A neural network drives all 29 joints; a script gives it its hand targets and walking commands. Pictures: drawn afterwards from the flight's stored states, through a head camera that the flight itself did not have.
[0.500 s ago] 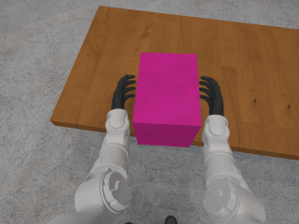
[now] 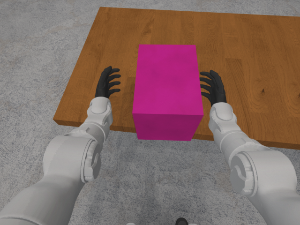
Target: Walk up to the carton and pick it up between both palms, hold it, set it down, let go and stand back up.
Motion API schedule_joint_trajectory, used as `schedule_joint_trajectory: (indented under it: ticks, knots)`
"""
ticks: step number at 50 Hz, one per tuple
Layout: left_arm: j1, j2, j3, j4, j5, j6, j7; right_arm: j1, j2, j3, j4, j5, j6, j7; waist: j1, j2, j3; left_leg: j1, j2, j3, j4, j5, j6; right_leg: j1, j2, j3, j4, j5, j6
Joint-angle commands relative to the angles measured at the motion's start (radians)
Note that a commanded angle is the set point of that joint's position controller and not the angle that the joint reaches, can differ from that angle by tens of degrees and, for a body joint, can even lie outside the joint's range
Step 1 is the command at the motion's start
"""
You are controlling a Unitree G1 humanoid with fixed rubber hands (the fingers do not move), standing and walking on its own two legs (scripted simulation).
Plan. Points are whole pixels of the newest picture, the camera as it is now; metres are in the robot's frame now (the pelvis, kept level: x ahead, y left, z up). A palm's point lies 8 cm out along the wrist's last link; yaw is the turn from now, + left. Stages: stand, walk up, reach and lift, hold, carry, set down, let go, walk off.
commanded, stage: set down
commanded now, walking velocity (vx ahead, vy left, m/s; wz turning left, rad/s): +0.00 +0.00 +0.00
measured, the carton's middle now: (165, 94) +0.49 +0.00 -0.01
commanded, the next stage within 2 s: none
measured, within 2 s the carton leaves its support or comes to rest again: neither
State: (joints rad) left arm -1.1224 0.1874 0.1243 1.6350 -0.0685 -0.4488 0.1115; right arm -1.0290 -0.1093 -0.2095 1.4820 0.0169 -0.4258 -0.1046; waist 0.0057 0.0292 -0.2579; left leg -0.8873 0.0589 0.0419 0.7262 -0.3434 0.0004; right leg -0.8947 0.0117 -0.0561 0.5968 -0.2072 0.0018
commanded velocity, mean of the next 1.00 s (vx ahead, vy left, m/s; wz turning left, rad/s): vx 0.00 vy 0.00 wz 0.00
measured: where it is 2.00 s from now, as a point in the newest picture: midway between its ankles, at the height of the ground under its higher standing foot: outside the picture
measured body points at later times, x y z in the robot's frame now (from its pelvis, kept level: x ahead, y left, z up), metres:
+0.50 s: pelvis -0.03 -0.02 +0.00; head +0.09 +0.00 +0.43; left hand +0.47 +0.19 +0.09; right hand +0.48 -0.17 +0.09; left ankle -0.03 +0.10 -0.71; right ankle +0.02 -0.13 -0.71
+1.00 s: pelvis -0.01 -0.03 +0.02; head +0.05 +0.00 +0.47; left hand +0.44 +0.20 +0.12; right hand +0.46 -0.16 +0.12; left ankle -0.03 +0.10 -0.71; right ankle +0.02 -0.13 -0.71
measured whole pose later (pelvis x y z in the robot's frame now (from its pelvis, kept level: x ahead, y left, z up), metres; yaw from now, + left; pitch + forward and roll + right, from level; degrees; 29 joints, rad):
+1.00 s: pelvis -0.01 -0.03 +0.02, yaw +4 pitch +17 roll -1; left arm -1.06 0.29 -0.01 1.47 -0.21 -0.27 0.00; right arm -1.01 -0.16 0.01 1.31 0.28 -0.18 -0.14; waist -0.03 -0.03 -0.19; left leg -0.59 0.05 0.00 0.52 -0.23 -0.03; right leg -0.60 0.01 -0.10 0.45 -0.15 -0.03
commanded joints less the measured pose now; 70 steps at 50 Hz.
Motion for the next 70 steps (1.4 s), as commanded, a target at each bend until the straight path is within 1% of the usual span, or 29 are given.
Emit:
schedule_joint_trajectory:
  ticks: [1, 4, 8, 11, 13, 18, 23, 27, 31, 32, 34, 36, 38, 39, 40, 43, 46, 50, 53, 58, 61, 64, 68, 70]
  knots:
    - [-0.385, 0.129, -0.104, -0.022, -0.108, -0.045, -0.022, -0.408, -0.194, 0.067, -0.055, 0.088, -0.042, 0.011, -0.031, 0.027, -0.726, 0.406, -0.030, 0.002, 0.042, 0.736, -0.117, 0.370, 0.040, -0.021, 0.079, 0.481, -0.006]
    - [-0.439, 0.147, -0.173, -0.036, -0.179, -0.054, -0.032, -0.455, -0.229, 0.116, -0.056, 0.153, -0.032, 0.025, -0.032, 0.038, -0.735, 0.386, -0.032, 0.000, 0.047, 0.683, -0.124, 0.326, 0.039, -0.031, 0.093, 0.420, -0.010]
    - [-0.521, 0.137, -0.253, -0.098, -0.256, -0.042, -0.040, -0.518, -0.234, 0.175, -0.106, 0.225, 0.013, 0.054, -0.027, 0.054, -0.786, 0.355, -0.036, 0.001, 0.050, 0.608, -0.119, 0.298, 0.031, -0.034, 0.111, 0.355, -0.017]
    - [-0.542, 0.148, -0.275, -0.108, -0.277, -0.014, -0.051, -0.530, -0.243, 0.203, -0.110, 0.260, 0.053, 0.073, -0.024, 0.047, -0.792, 0.320, -0.043, 0.005, 0.043, 0.546, -0.106, 0.315, 0.022, -0.024, 0.111, 0.330, -0.016]
    - [-0.549, 0.168, -0.273, -0.115, -0.278, 0.003, -0.056, -0.535, -0.255, 0.208, -0.125, 0.272, 0.071, 0.076, -0.022, 0.034, -0.799, 0.282, -0.050, 0.013, 0.029, 0.505, -0.095, 0.360, 0.016, -0.013, 0.107, 0.332, -0.010]
    - [-0.564, 0.225, -0.242, -0.147, -0.262, 0.046, -0.064, -0.556, -0.278, 0.195, -0.193, 0.270, 0.114, 0.057, -0.019, -0.005, -0.819, 0.178, -0.067, 0.034, -0.032, 0.410, -0.071, 0.535, 0.001, 0.017, 0.089, 0.364, 0.002]
    - [-0.586, 0.243, -0.233, -0.174, -0.258, 0.095, -0.065, -0.575, -0.279, 0.172, -0.257, 0.249, 0.166, 0.033, -0.026, -0.017, -0.810, 0.160, -0.071, 0.039, -0.096, 0.360, -0.063, 0.641, -0.007, 0.027, 0.056, 0.378, 0.000]
    - [-0.598, 0.244, -0.239, -0.179, -0.261, 0.134, -0.070, -0.583, -0.279, 0.162, -0.271, 0.242, 0.209, 0.024, -0.035, -0.017, -0.774, 0.192, -0.069, 0.035, -0.136, 0.360, -0.063, 0.681, -0.010, 0.026, 0.024, 0.392, -0.004]
    - [-0.597, 0.247, -0.242, -0.180, -0.258, 0.171, -0.077, -0.584, -0.282, 0.166, -0.263, 0.253, 0.246, 0.021, -0.041, -0.011, -0.720, 0.235, -0.067, 0.027, -0.173, 0.382, -0.065, 0.709, -0.013, 0.025, -0.011, 0.413, -0.004]
    - [-0.588, 0.225, -0.261, -0.165, -0.259, 0.176, -0.077, -0.590, -0.263, 0.164, -0.233, 0.234, 0.259, 0.018, -0.042, 0.012, -0.669, 0.258, -0.060, -0.011, -0.176, 0.381, -0.070, 0.662, 0.001, 0.017, -0.013, 0.406, -0.005]
    - [-0.574, 0.220, -0.251, -0.165, -0.256, 0.188, -0.078, -0.574, -0.263, 0.157, -0.225, 0.236, 0.273, 0.016, -0.048, 0.025, -0.629, 0.326, -0.057, -0.015, -0.182, 0.407, -0.078, 0.628, 0.003, 0.011, -0.042, 0.397, -0.008]
    - [-0.554, 0.226, -0.237, -0.163, -0.245, 0.198, -0.083, -0.556, -0.248, 0.170, -0.227, 0.245, 0.284, 0.011, -0.043, 0.021, -0.610, 0.346, -0.061, -0.015, -0.186, 0.434, -0.078, 0.655, 0.003, 0.014, -0.054, 0.427, -0.005]
    - [-0.532, 0.231, -0.218, -0.178, -0.228, 0.203, -0.088, -0.537, -0.239, 0.185, -0.239, 0.254, 0.286, 0.002, -0.038, 0.021, -0.617, 0.339, -0.067, -0.013, -0.198, 0.467, -0.080, 0.725, 0.000, 0.023, -0.054, 0.493, 0.000]
    - [-0.512, 0.239, -0.200, -0.174, -0.215, 0.206, -0.091, -0.523, -0.231, 0.192, -0.242, 0.255, 0.287, -0.003, -0.033, 0.010, -0.606, 0.328, -0.068, -0.010, -0.206, 0.471, -0.076, 0.762, -0.002, 0.026, -0.053, 0.517, 0.005]
    - [-0.492, 0.239, -0.191, -0.183, -0.203, 0.205, -0.095, -0.505, -0.224, 0.199, -0.249, 0.259, 0.287, -0.008, -0.033, 0.005, -0.604, 0.323, -0.071, -0.008, -0.215, 0.471, -0.075, 0.796, -0.005, 0.030, -0.056, 0.532, 0.007]
    - [-0.430, 0.239, -0.162, -0.223, -0.171, 0.190, -0.102, -0.437, -0.206, 0.209, -0.260, 0.267, 0.271, -0.021, -0.031, 0.018, -0.565, 0.350, -0.071, -0.006, -0.230, 0.500, -0.080, 0.827, -0.005, 0.032, -0.067, 0.554, 0.010]
    - [-0.365, 0.229, -0.136, -0.263, -0.143, 0.167, -0.106, -0.367, -0.193, 0.210, -0.270, 0.263, 0.241, -0.030, -0.028, 0.038, -0.531, 0.411, -0.069, -0.003, -0.229, 0.534, -0.089, 0.801, -0.001, 0.024, -0.089, 0.522, 0.006]
    - [-0.270, 0.209, -0.105, -0.309, -0.121, 0.127, -0.113, -0.290, -0.173, 0.216, -0.316, 0.254, 0.189, -0.040, -0.021, 0.036, -0.493, 0.461, -0.064, -0.003, -0.217, 0.564, -0.095, 0.774, 0.007, 0.014, -0.104, 0.485, 0.003]
    - [-0.241, 0.199, -0.102, -0.354, -0.128, 0.093, -0.116, -0.257, -0.160, 0.214, -0.361, 0.248, 0.154, -0.044, -0.023, 0.048, -0.487, 0.476, -0.064, -0.002, -0.203, 0.549, -0.096, 0.734, 0.010, 0.013, -0.106, 0.429, 0.000]
    - [-0.203, 0.193, -0.097, -0.418, -0.139, 0.050, -0.113, -0.221, -0.136, 0.201, -0.429, 0.219, 0.112, -0.049, -0.021, 0.047, -0.523, 0.475, -0.067, 0.000, -0.173, 0.513, -0.092, 0.683, 0.012, 0.011, -0.090, 0.357, -0.007]
    - [-0.174, 0.178, -0.107, -0.434, -0.154, 0.043, -0.109, -0.200, -0.132, 0.196, -0.442, 0.208, 0.103, -0.048, -0.022, 0.041, -0.530, 0.479, -0.067, -0.001, -0.161, 0.479, -0.089, 0.646, 0.016, 0.007, -0.082, 0.296, -0.011]
    - [-0.101, 0.172, -0.097, -0.417, -0.146, 0.043, -0.115, -0.140, -0.113, 0.208, -0.427, 0.207, 0.096, -0.051, -0.018, 0.021, -0.500, 0.462, -0.070, 0.001, -0.154, 0.453, -0.081, 0.655, 0.015, 0.012, -0.080, 0.275, -0.011]
    - [-0.019, 0.167, -0.076, -0.432, -0.122, 0.036, -0.122, -0.064, -0.089, 0.219, -0.400, 0.217, 0.077, -0.057, -0.010, 0.017, -0.434, 0.444, -0.073, 0.003, -0.158, 0.418, -0.075, 0.665, 0.013, 0.019, -0.081, 0.227, -0.011]
    - [0.005, 0.167, -0.065, -0.439, -0.113, 0.030, -0.121, -0.047, -0.081, 0.222, -0.409, 0.214, 0.064, -0.057, -0.003, 0.015, -0.399, 0.447, -0.073, 0.002, -0.161, 0.398, -0.074, 0.652, 0.013, 0.018, -0.088, 0.185, -0.011]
